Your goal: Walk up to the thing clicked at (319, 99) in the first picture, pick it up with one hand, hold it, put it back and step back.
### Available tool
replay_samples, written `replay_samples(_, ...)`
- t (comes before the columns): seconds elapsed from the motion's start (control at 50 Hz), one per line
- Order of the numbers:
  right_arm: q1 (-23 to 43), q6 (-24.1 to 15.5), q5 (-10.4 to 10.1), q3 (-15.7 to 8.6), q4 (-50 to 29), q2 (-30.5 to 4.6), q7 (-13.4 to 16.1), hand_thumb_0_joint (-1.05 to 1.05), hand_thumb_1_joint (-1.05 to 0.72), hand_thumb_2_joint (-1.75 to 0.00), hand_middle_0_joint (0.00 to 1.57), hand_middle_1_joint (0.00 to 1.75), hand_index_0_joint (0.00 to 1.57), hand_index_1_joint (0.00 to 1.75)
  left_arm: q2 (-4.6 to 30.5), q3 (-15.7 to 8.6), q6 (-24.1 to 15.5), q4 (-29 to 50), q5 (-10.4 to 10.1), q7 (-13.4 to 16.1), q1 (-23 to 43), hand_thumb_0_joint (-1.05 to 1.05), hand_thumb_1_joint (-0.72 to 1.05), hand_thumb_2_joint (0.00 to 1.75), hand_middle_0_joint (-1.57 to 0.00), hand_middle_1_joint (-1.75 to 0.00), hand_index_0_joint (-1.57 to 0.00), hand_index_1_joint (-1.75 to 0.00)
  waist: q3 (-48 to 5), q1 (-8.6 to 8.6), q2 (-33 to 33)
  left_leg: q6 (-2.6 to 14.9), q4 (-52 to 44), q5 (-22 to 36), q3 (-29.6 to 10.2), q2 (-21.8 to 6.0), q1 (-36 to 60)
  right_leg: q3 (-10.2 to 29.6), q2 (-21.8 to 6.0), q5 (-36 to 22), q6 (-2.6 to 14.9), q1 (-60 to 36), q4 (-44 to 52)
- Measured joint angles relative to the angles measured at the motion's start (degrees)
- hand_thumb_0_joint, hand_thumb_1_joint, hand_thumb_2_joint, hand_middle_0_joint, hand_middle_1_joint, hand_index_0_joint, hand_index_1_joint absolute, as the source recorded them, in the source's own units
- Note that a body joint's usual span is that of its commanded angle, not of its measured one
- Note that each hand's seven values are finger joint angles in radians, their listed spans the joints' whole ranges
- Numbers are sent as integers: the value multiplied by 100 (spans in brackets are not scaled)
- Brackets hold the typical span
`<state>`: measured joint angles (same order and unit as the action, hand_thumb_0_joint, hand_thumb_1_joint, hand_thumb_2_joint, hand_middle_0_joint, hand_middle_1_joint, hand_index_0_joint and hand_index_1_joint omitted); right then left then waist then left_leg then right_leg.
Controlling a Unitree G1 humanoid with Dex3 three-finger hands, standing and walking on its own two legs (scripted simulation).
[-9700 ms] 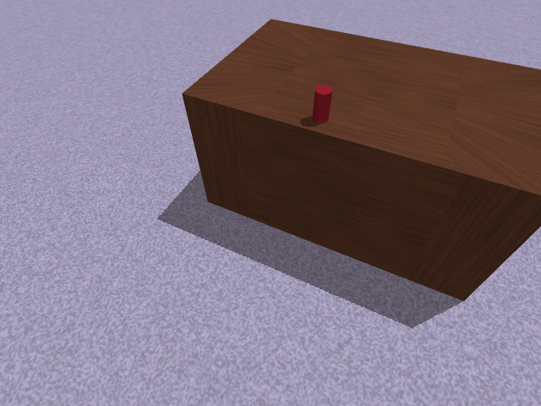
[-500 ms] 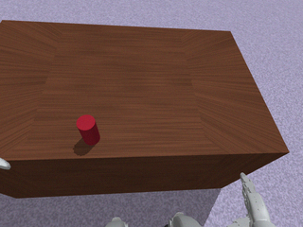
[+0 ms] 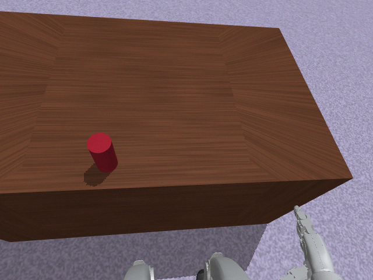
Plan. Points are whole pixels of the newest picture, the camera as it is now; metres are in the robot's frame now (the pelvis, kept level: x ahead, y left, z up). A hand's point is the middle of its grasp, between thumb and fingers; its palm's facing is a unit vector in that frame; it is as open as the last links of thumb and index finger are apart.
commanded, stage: go down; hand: left
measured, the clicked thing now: (103, 153) +0.42 +0.18 -0.06
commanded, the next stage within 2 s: approach in 0.92 s
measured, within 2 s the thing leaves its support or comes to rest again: neither
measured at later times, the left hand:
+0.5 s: hand out of the picture +0.35 +0.38 +0.07, palm faces +0.18 -0.98 +0.02, open 17.7 cm
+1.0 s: hand out of the picture +0.35 +0.38 +0.07, palm faces +0.16 -0.99 +0.02, open 17.7 cm
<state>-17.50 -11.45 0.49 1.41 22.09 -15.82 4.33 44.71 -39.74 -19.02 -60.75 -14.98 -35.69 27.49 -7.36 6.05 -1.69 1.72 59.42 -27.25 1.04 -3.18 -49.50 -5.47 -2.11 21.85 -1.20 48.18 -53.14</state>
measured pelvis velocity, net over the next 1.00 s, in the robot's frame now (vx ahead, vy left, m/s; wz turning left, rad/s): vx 0.00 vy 0.00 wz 0.01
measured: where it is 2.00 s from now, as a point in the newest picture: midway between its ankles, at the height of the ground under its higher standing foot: outside the picture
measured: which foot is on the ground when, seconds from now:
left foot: down 0.00-1.00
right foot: down 0.00-1.00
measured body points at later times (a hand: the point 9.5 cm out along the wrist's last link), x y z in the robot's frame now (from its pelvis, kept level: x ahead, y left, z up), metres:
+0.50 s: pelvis +0.00 +0.00 +0.00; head +0.09 +0.04 +0.44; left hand +0.34 +0.43 +0.07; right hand +0.17 -0.26 -0.03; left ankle +0.01 +0.09 -0.67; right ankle +0.03 -0.14 -0.67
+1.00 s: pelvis +0.00 +0.00 +0.00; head +0.08 +0.05 +0.44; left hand +0.33 +0.43 +0.07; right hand +0.17 -0.25 -0.03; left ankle +0.01 +0.09 -0.67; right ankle +0.03 -0.14 -0.67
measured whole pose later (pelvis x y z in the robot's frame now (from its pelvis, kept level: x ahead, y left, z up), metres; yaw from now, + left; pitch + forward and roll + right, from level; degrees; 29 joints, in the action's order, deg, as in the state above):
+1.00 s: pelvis +0.00 +0.00 +0.00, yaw +1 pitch +17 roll -3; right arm -20.2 -12.6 0.4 2.2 18.6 -16.3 5.5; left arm 42.6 -39.5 -17.1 -56.1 -16.5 -38.5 23.5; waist -7.5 5.2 -2.2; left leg 1.6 60.0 -27.7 0.6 -2.5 -48.9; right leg -5.7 -2.7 23.0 -1.2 47.7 -54.5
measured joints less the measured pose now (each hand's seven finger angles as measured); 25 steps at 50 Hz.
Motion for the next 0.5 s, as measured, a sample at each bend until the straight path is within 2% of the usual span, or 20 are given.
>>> replay_samples(0.26,-114,-25,7,42,-179,-30,69,-1,53,-5,6,5,6,5,9,-72,155,48,-16,-147,-85,-2,-61,5,-6,-5,-6,-6,-35,-7,21,-10,55,-42,-12,14,-37,-3,-15,72,9,53,-99)
replay_samples(0.5,-177,-80,-7,-1,-222,-65,121,-1,53,-5,6,5,6,5,-158,-46,178,345,-72,-207,-325,-2,-61,5,-5,-6,-5,-6,-48,-58,-31,-25,65,-67,-51,38,25,-37,-36,126,16,-21,-128)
